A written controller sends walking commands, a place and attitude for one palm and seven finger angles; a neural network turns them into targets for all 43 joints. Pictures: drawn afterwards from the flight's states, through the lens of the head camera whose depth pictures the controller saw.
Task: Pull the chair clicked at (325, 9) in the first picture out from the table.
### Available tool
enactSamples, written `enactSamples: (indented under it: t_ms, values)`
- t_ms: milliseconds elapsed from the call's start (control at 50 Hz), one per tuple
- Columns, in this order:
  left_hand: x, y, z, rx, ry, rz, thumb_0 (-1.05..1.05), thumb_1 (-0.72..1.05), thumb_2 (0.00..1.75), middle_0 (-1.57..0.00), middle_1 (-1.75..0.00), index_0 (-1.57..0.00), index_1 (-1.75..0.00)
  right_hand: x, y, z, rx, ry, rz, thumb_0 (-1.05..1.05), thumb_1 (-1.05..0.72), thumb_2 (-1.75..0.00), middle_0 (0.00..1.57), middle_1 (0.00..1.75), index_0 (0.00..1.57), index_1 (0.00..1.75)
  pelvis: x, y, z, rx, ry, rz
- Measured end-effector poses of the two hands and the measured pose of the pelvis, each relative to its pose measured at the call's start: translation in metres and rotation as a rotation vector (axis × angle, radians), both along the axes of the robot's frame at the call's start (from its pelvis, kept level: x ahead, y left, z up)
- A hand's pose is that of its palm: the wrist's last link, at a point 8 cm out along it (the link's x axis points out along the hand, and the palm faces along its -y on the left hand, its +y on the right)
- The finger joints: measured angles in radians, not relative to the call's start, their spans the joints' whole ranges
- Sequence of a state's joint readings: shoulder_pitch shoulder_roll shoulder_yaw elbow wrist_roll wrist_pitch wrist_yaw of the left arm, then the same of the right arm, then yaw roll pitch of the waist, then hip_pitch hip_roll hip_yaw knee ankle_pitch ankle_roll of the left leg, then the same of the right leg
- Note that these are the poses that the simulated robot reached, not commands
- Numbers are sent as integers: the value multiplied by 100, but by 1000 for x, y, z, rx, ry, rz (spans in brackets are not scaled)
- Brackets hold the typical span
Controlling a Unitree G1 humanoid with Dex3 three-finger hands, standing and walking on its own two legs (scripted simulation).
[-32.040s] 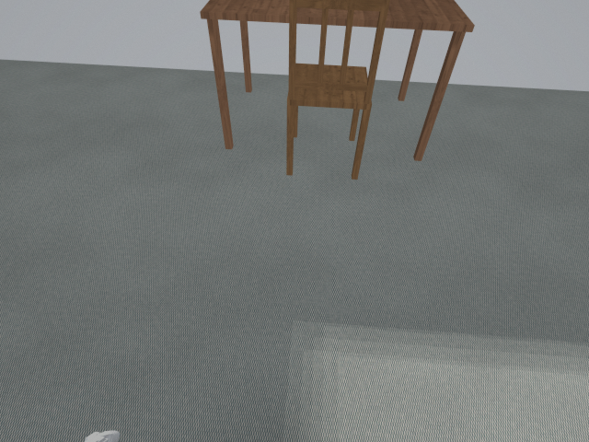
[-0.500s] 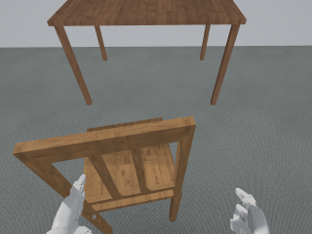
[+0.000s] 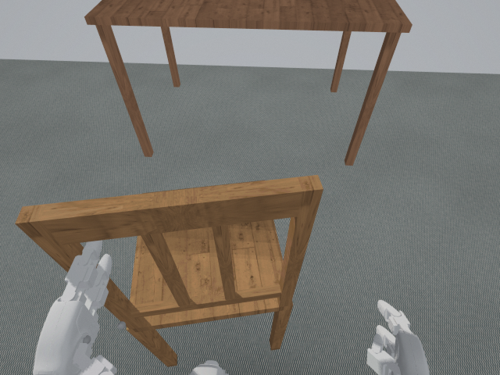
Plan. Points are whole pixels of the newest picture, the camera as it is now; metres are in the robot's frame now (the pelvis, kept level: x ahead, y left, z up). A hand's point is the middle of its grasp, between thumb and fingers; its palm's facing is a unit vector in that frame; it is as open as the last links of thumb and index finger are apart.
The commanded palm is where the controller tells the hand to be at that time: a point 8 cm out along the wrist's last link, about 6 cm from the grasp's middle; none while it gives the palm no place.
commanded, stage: draw the hand back to the body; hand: left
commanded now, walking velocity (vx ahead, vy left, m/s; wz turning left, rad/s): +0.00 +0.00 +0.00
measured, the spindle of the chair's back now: (170, 272) +0.30 +0.17 -0.03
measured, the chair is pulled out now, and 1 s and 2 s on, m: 0.77 0.77 0.78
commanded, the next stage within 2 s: step back with the hand held close in 1.32 s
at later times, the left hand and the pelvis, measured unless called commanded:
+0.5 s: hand (92, 317) +0.18 +0.21 +0.09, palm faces +0.10 -0.92 -0.37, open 15.1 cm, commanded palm +0.16 +0.28 +0.16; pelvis +0.02 +0.00 +0.05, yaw -2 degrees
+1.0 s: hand (62, 302) +0.19 +0.25 +0.10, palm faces +0.21 -0.84 -0.51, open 7.6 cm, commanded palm +0.19 +0.30 +0.24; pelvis +0.05 +0.00 +0.06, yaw -1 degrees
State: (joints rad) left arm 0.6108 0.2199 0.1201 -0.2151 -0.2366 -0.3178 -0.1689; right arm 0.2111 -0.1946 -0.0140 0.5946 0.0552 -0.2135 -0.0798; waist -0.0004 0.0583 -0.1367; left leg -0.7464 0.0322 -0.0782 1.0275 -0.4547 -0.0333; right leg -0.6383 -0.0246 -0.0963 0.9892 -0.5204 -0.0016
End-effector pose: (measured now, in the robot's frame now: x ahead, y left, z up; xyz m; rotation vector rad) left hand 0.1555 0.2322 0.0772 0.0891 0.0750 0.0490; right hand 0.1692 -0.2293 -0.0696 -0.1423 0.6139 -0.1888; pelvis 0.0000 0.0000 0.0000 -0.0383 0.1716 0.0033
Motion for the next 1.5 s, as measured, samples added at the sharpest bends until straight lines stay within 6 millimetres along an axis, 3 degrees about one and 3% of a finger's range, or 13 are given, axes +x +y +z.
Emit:
enactSamples:
  t_ms: [100, 260, 340, 460, 600, 740, 960, 1160, 1500]
  values:
    - [3, 4, 2, -1, 2, -71, -2, -55, 20, -1, 0, 0, 0, -1, 1, -3, 34, -5, -20, 2, -90, -90, 20, 30, 20, 30, -1, 0, -1, 3, -11, -10]
    - [-2, 14, 17, 3, 73, -59, -2, -52, 22, -1, -1, -4, -2, 5, -2, 19, 19, -70, -44, 2, -90, -90, 20, 30, 20, 30, 8, 0, 12, 7, -57, -15]
    - [1, 16, 26, 150, 163, 21, -2, -44, 26, -8, -5, -5, -3, 10, -2, 32, -21, -48, -31, 2, -90, -90, 20, 30, 20, 30, 12, 0, 24, 9, -100, -25]
    - [1, 20, 37, 241, 263, 109, -2, -26, 34, -17, -12, -10, -8, 19, 4, 47, -32, -30, -26, 1, -90, -90, 20, 30, 20, 30, 22, 3, 41, 13, -150, -32]
    - [4, 35, 46, 304, 331, 183, -1, -2, 46, -19, -16, -21, -15, 31, 16, 51, -23, -6, 26, 1, -90, -90, 20, 30, 20, 30, 32, 5, 53, 21, -190, -32]
    - [8, 48, 53, 338, 372, 261, -1, 23, 58, -16, -18, -31, -22, 46, 23, 51, -12, -1, 89, 1, -90, -90, 20, 30, 20, 30, 43, 6, 58, 31, -209, -30]
    - [10, 52, 59, 373, 416, 306, 0, 63, 77, -18, -25, -38, -30, 64, 20, 51, -2, -21, 135, 1, -90, -90, 20, 30, 20, 30, 52, 0, 59, 41, -221, -16]
    - [6, 46, 62, 399, 433, 311, 1, 85, 88, -21, -29, -41, -34, 59, 10, 44, 8, -7, 146, 1, -90, -90, 20, 30, 20, 30, 49, -9, 58, 46, -223, -9]
    - [-12, 27, 65, 404, 421, 261, 1, 89, 90, -21, -30, -44, -36, 40, -5, 40, 32, 2, 126, 1, -90, -90, 20, 30, 20, 30, 32, -25, 57, 46, -244, -4]
